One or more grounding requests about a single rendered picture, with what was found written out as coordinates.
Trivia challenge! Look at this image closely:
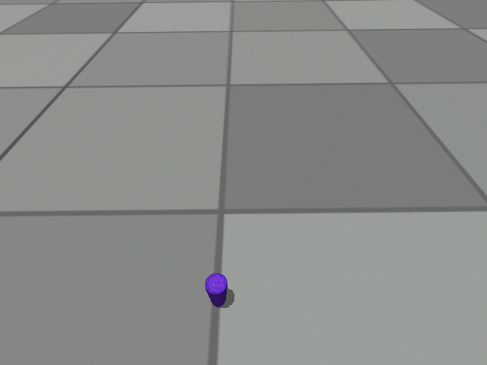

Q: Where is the cup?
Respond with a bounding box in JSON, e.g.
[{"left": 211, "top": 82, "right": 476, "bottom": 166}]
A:
[{"left": 205, "top": 273, "right": 228, "bottom": 306}]

